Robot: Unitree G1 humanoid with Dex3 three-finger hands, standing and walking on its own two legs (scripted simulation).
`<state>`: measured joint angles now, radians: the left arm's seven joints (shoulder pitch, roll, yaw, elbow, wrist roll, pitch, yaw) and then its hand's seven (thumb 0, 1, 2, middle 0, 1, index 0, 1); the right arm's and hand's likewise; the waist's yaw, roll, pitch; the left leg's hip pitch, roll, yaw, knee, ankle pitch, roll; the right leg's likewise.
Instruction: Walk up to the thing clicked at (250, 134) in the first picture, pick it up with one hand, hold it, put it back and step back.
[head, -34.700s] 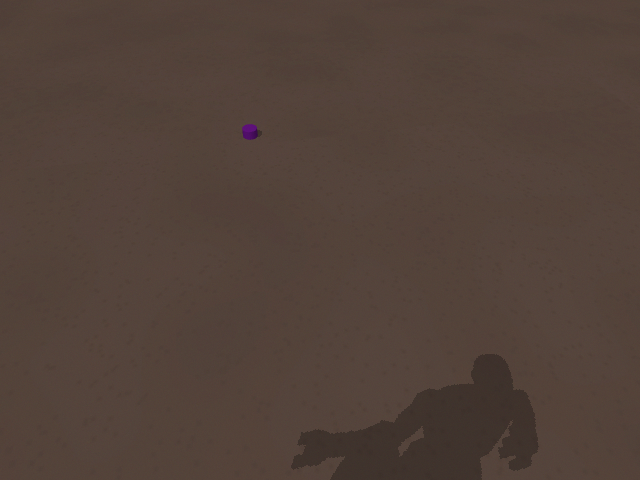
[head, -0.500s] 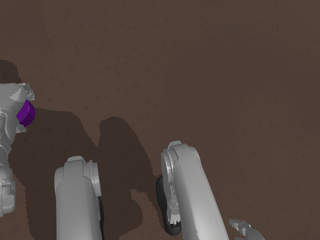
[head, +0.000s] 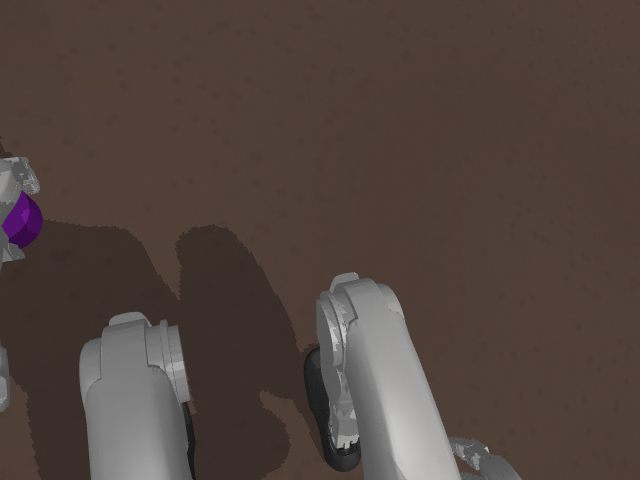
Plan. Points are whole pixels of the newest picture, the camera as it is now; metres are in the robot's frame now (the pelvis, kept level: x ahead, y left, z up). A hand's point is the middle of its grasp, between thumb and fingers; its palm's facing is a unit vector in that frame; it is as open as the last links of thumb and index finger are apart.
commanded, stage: lower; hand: left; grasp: from above
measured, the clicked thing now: out of the picture +0.46 +0.31 -0.20
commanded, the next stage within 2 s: rest in 0.26 s
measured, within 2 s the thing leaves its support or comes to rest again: rests again in 1.24 s
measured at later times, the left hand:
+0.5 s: hand (22, 228) +0.45 +0.30 -0.24, palm faces -0.47 -0.09 -0.88, open 9.9 cm
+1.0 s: hand (39, 229) +0.46 +0.29 -0.28, palm faces -0.46 -0.11 -0.88, open 9.9 cm
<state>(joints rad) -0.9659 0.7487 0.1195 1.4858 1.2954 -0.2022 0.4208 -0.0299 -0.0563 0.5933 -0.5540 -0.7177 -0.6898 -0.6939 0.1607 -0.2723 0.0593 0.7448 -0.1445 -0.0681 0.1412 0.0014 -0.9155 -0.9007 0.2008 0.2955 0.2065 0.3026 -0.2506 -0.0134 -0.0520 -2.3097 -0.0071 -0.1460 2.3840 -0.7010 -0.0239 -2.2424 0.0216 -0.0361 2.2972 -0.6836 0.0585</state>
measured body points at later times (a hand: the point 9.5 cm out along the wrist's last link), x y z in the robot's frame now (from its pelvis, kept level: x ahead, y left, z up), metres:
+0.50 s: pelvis +0.00 +0.00 -0.03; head +0.27 +0.08 +0.33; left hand +0.47 +0.30 -0.19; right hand +0.04 -0.27 -0.12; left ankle +0.07 +0.13 -0.30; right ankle +0.10 -0.13 -0.30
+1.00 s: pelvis +0.01 +0.01 -0.04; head +0.28 +0.10 +0.30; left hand +0.48 +0.29 -0.23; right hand +0.04 -0.27 -0.11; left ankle +0.07 +0.13 -0.30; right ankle +0.10 -0.13 -0.30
